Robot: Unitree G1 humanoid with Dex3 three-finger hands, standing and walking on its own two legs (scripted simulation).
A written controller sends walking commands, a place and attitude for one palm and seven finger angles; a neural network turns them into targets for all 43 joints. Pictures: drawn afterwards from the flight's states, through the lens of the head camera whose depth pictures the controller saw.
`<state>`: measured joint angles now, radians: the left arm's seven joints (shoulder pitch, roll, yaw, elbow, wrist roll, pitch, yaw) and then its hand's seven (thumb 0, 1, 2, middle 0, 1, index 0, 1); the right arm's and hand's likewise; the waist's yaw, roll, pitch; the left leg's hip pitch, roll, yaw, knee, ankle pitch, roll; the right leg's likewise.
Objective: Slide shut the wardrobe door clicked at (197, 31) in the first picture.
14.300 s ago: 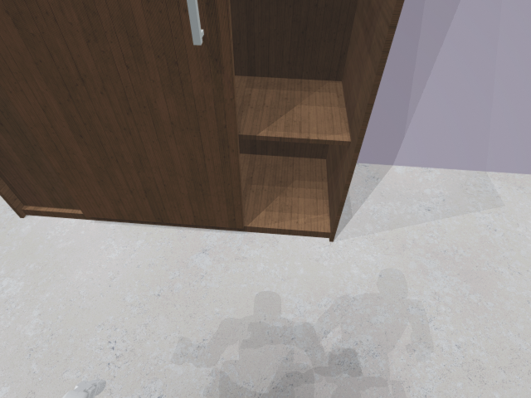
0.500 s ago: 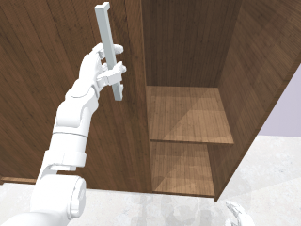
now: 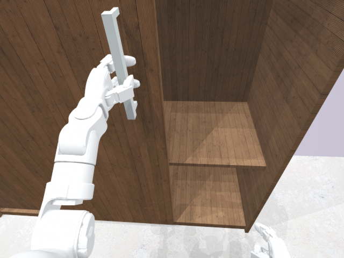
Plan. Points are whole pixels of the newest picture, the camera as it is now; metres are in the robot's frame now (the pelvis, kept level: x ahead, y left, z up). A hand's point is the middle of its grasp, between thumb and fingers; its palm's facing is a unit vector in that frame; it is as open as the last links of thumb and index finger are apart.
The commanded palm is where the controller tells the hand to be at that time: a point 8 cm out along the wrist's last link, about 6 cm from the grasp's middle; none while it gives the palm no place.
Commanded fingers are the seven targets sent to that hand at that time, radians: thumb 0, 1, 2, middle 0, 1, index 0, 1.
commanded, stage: grip the handle and tug to test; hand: left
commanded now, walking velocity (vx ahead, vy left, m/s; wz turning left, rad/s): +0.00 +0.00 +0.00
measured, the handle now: (124, 70) +0.46 +0.12 +0.25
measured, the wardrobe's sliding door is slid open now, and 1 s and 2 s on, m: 0.40 0.38 0.18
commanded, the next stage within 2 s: tug the door sideways, standing still in 0.22 s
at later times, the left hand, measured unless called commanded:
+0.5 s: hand (131, 88) +0.41 +0.10 +0.23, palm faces -0.04 -1.00 -0.04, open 6.0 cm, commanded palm +0.39 +0.12 +0.22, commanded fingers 0.00 0.90 0.90 -0.45 -1.40 -0.45 -1.40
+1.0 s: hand (142, 84) +0.43 +0.08 +0.23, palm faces +0.33 -0.94 -0.07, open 6.2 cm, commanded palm +0.40 +0.06 +0.22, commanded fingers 0.00 0.90 0.90 -0.45 -1.40 -0.45 -1.40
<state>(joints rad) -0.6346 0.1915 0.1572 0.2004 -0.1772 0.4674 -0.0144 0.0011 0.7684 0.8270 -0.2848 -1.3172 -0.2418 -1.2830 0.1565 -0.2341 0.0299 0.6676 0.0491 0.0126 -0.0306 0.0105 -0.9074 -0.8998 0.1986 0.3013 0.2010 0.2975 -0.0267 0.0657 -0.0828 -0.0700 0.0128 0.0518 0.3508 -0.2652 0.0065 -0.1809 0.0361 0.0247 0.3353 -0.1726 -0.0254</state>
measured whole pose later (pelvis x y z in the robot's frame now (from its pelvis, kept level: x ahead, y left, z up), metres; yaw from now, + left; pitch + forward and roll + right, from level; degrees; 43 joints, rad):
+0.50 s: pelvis +0.09 -0.02 +0.01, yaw -6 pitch +5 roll +1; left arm -0.18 0.20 0.21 -0.41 -0.24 0.57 -0.04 -0.02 0.76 0.84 -0.37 -1.35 -0.25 -1.30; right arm 0.09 -0.26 0.03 0.67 0.06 0.00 -0.02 0.01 -0.91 -0.90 0.20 0.30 0.20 0.30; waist 0.07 0.06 -0.14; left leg -0.06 0.00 0.02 0.47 -0.18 0.00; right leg -0.15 0.04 -0.02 0.37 -0.21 -0.05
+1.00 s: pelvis +0.18 -0.08 -0.02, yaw +5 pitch -4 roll -1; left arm 0.02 0.09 0.03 -0.62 -0.02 0.00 0.15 -0.02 0.72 0.84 -0.54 -1.49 -0.24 -1.30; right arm 0.12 -0.24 -0.02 0.55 -0.01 0.01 0.08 0.01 -0.91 -0.90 0.20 0.30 0.20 0.30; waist 0.09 0.09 0.13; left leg -0.21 0.06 0.00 0.59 -0.26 0.01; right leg -0.46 0.03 -0.01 1.23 -0.45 0.01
